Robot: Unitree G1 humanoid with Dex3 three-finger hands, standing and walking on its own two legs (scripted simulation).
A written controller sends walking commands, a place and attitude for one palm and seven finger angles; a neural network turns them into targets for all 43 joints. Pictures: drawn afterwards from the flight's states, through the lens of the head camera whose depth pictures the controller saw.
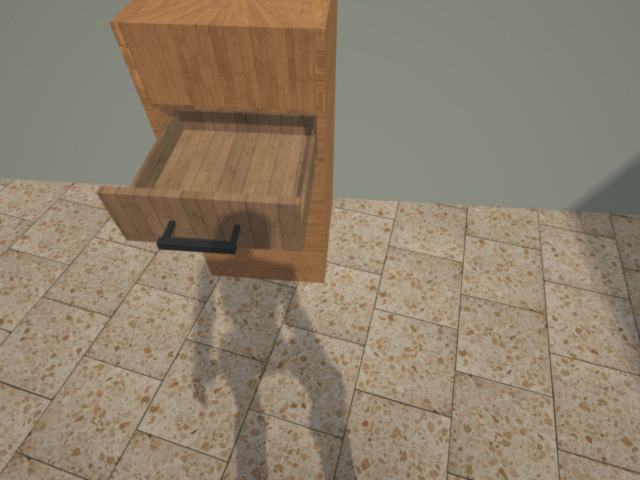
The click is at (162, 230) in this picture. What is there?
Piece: drawer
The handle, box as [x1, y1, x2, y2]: [156, 220, 239, 253]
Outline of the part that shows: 156,243 158,247 161,249 234,253 236,249 235,242 239,231 239,225 235,224 229,242 183,239 169,237 175,223 174,221 169,220 163,235 159,237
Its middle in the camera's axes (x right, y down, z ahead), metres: -0.24 +0.00 +0.76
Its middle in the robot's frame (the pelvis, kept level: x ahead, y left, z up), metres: +0.54 +0.28 -0.11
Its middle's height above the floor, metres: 0.66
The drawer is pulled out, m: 0.30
